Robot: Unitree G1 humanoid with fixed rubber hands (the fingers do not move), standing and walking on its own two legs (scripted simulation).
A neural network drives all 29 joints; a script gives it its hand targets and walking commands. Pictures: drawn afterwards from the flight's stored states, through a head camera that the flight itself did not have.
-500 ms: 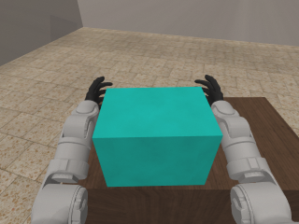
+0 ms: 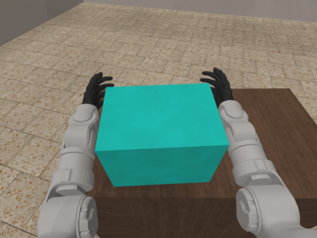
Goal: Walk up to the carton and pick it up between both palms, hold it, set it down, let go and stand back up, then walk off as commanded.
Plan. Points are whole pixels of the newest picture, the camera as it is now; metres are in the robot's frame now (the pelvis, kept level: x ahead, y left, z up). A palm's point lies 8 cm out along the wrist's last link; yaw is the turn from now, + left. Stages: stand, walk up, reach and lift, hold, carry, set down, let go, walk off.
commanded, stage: set down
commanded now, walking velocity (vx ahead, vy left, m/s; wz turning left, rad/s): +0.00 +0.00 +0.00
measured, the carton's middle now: (159, 136) +0.35 +0.02 +0.10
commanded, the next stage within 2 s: none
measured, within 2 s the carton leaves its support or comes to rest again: neither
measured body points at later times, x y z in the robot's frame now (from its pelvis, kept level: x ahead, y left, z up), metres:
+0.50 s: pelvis +0.01 +0.00 +0.00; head +0.02 +0.00 +0.45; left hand +0.41 +0.19 +0.13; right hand +0.44 -0.13 +0.14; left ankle +0.02 +0.13 -0.74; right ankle +0.01 -0.12 -0.74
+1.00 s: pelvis +0.02 +0.00 +0.00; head +0.05 +0.00 +0.45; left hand +0.42 +0.18 +0.09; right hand +0.45 -0.14 +0.10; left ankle +0.02 +0.13 -0.74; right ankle +0.01 -0.12 -0.74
